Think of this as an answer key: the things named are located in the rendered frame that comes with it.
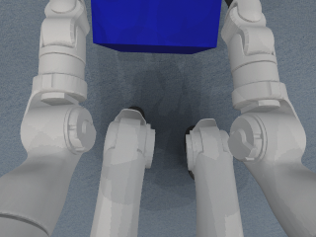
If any robot left thigh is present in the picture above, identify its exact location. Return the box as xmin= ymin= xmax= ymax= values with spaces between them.
xmin=90 ymin=118 xmax=155 ymax=237

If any carton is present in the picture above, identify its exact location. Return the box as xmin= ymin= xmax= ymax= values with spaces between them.
xmin=91 ymin=0 xmax=222 ymax=54

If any right robot foot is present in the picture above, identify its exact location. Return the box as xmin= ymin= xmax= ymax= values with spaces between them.
xmin=184 ymin=125 xmax=195 ymax=179

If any robot left upper arm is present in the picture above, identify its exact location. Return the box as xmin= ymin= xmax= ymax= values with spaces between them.
xmin=0 ymin=104 xmax=97 ymax=237

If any robot right upper arm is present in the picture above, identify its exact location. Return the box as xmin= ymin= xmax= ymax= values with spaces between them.
xmin=227 ymin=113 xmax=316 ymax=237

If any right robot forearm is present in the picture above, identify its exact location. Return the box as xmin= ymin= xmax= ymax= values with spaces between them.
xmin=220 ymin=0 xmax=306 ymax=137

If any left robot forearm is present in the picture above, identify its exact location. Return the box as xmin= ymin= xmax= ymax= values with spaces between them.
xmin=20 ymin=0 xmax=90 ymax=146

